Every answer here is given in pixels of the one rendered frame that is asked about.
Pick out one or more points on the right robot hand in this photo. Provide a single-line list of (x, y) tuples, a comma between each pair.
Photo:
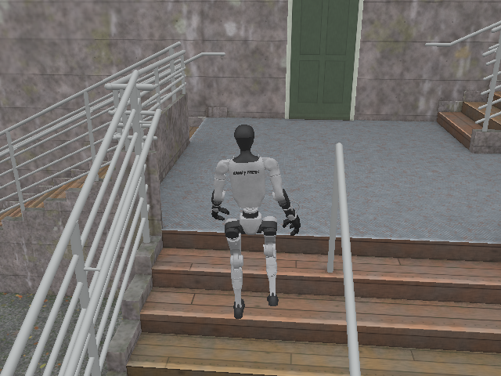
[(295, 224)]

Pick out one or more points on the robot right upper arm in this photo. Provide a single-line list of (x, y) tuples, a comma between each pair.
[(275, 178)]

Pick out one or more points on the robot right foot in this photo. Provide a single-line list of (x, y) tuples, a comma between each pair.
[(273, 300)]

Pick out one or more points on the robot left upper arm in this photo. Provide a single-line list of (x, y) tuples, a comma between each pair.
[(219, 179)]

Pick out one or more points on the robot right forearm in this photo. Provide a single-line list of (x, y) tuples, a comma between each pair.
[(287, 207)]

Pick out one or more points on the robot left forearm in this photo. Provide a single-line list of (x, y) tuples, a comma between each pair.
[(216, 205)]

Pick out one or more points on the left robot hand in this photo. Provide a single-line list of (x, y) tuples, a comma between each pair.
[(216, 216)]

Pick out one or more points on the humanoid robot torso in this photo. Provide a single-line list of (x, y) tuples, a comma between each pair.
[(248, 190)]

